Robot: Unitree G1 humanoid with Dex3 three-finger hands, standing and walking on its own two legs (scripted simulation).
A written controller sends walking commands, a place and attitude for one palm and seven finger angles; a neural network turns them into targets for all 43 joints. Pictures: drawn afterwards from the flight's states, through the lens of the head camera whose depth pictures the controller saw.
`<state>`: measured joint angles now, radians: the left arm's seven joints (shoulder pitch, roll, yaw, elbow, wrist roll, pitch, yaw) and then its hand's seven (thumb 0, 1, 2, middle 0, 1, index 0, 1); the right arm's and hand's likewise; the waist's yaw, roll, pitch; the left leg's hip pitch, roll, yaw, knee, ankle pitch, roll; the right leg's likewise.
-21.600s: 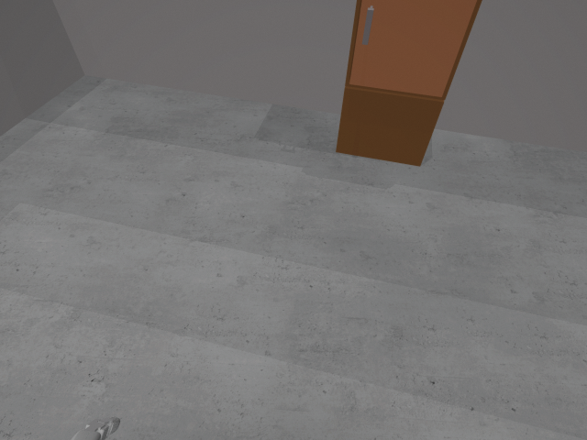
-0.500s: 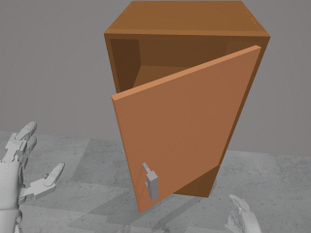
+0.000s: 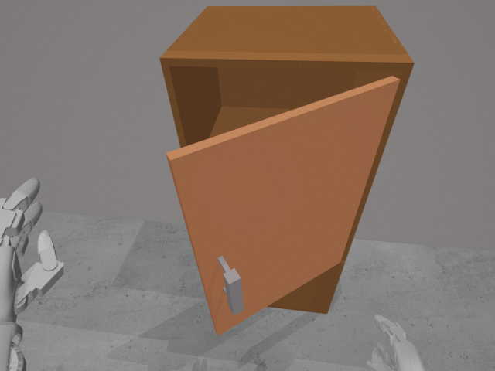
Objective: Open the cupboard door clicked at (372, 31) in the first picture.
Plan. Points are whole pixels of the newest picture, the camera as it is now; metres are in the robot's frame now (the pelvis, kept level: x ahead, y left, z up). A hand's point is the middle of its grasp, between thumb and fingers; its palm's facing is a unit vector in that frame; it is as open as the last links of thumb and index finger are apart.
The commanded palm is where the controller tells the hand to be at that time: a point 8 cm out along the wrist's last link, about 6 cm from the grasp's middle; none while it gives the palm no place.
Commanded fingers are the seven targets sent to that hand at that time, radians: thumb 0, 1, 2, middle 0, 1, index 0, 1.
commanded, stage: step back with the hand held close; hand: left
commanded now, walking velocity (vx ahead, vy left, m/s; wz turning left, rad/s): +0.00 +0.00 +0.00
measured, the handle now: (229, 285) +0.30 +0.09 -0.08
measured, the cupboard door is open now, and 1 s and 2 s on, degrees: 38 38 38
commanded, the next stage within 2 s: stop stepping back and stand still in 1.26 s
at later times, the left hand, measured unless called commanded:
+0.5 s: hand (52, 276) +0.17 +0.26 +0.16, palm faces +0.33 -0.80 -0.51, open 7.4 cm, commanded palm +0.11 +0.31 +0.17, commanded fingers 0.00 0.90 0.90 -0.20 -0.30 -0.20 -0.30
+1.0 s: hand out of the picture +0.04 +0.31 +0.16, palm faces +0.53 -0.71 -0.47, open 7.4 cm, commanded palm -0.01 +0.34 +0.17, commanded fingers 0.00 0.90 0.90 -0.20 -0.30 -0.20 -0.30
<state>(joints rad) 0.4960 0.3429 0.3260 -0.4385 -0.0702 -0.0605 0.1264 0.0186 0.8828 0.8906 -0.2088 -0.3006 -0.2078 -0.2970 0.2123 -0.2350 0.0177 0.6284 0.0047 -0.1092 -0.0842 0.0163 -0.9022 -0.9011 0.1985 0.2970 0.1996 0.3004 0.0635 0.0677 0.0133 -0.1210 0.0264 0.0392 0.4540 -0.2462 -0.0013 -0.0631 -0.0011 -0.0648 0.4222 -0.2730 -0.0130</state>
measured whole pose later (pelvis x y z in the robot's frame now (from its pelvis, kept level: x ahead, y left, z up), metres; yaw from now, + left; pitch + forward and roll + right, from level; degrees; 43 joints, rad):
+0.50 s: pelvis -0.04 +0.01 +0.00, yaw -2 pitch -1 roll -1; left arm 0.57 0.43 0.40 -0.51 -0.06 -0.15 0.13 0.02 0.89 0.89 -0.21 -0.30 -0.21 -0.30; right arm 0.17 -0.23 -0.02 0.56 0.01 0.00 -0.09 0.02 -0.90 -0.90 0.20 0.30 0.20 0.30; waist 0.00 0.02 0.06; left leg -0.26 0.03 0.07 0.47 -0.19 0.02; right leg -0.22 0.00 -0.04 0.44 -0.21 0.00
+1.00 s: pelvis -0.12 +0.03 -0.02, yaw +5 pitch -2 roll -2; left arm 0.57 0.39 0.45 -0.57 -0.02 -0.23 0.16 0.02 0.89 0.89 -0.21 -0.30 -0.21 -0.30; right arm 0.20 -0.21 -0.01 0.60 -0.01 -0.07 -0.06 0.02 -0.90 -0.90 0.20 0.30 0.20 0.30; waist 0.02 0.01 0.07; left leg -0.49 -0.01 0.02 0.73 -0.36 0.01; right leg -0.37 0.03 0.03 0.58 -0.17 0.02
